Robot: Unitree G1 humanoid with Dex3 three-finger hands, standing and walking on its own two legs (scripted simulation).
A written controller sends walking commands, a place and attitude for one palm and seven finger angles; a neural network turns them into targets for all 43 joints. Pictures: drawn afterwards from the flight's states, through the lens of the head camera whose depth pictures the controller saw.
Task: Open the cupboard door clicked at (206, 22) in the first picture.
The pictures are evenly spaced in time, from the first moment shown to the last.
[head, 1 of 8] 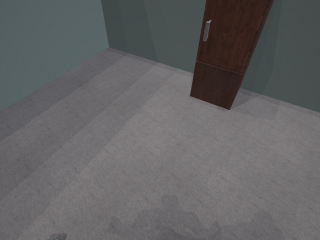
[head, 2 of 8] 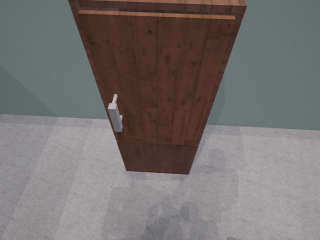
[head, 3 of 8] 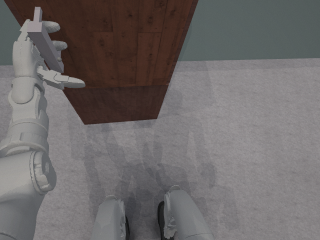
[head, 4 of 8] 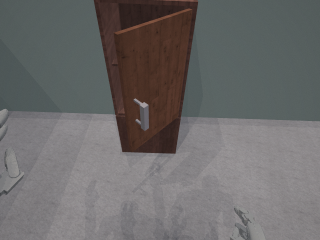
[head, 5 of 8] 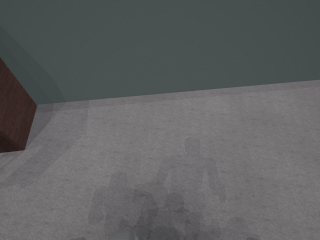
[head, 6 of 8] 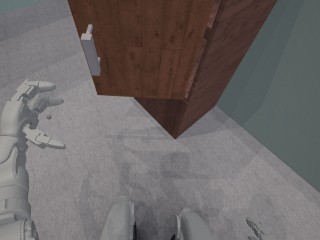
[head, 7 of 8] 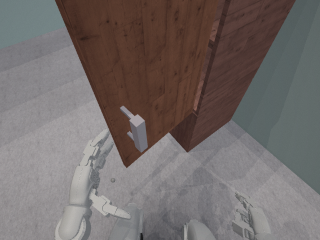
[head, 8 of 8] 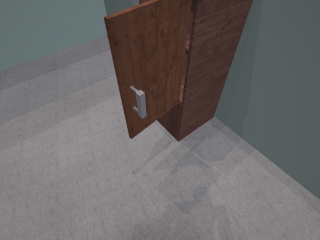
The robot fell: no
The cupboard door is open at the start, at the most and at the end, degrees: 0 97 97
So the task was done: yes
